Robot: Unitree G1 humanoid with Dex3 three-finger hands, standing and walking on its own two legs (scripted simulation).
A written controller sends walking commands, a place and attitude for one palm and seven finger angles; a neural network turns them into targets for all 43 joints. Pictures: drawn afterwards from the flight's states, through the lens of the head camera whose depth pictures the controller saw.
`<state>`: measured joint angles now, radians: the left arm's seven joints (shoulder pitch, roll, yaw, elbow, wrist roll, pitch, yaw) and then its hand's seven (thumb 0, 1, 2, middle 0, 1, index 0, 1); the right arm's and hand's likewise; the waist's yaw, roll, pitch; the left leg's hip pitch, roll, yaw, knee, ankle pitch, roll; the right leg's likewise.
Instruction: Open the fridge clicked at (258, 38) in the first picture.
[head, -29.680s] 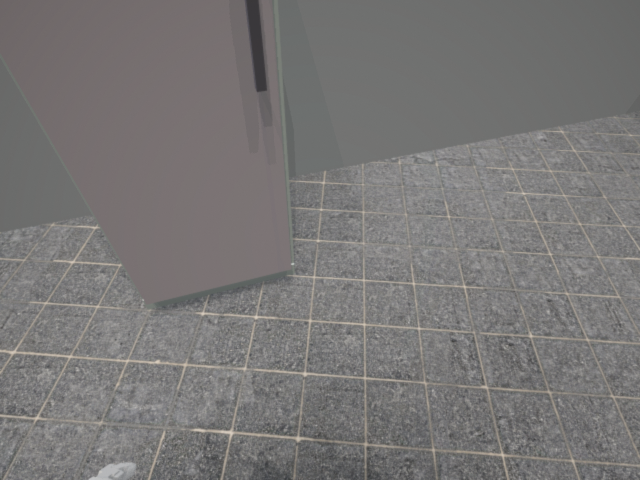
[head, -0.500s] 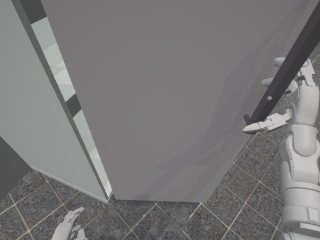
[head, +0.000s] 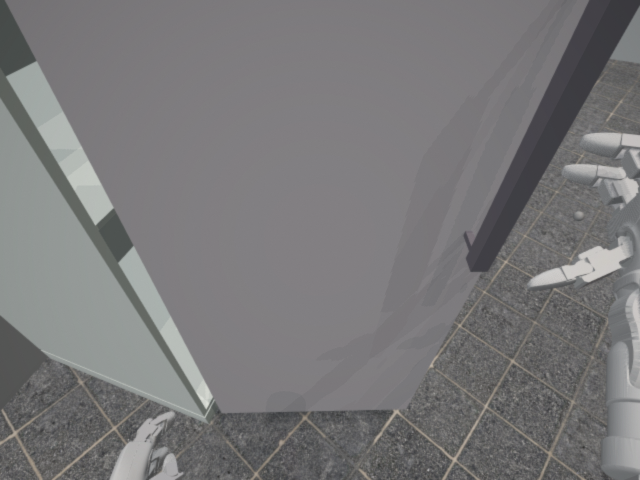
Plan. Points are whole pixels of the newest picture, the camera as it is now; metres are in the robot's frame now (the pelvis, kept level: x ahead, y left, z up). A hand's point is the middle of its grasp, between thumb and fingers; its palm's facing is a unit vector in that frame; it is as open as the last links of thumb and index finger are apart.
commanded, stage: slip the hand off the handle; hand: right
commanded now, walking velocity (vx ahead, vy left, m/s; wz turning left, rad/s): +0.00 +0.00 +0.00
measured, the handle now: (522, 150) +0.40 -0.19 +0.24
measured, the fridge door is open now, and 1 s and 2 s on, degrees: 69 69 69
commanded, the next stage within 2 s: draw the hand back to the body in 0.84 s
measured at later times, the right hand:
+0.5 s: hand (621, 278) +0.27 -0.25 +0.20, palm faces +0.29 +0.94 -0.18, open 14.7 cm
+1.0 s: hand out of the picture +0.23 -0.25 +0.20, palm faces +0.27 +0.95 -0.17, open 14.7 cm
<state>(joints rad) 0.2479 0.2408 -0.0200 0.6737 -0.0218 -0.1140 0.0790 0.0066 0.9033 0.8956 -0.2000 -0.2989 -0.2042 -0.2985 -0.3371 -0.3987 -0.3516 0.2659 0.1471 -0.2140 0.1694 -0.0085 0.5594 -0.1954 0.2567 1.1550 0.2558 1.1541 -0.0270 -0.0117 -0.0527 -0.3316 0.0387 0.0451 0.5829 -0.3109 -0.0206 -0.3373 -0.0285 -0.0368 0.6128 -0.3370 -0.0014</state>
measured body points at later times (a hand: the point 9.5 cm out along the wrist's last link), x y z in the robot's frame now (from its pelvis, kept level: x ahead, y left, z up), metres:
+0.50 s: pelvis -0.01 +0.01 +0.00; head -0.03 +0.02 +0.45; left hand +0.16 +0.25 -0.08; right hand +0.24 -0.30 +0.21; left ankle -0.01 +0.13 -0.73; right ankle -0.01 -0.11 -0.73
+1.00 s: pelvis -0.01 +0.02 +0.00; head -0.03 +0.03 +0.45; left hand +0.17 +0.25 -0.08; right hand +0.21 -0.30 +0.21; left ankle -0.01 +0.13 -0.73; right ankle -0.01 -0.11 -0.73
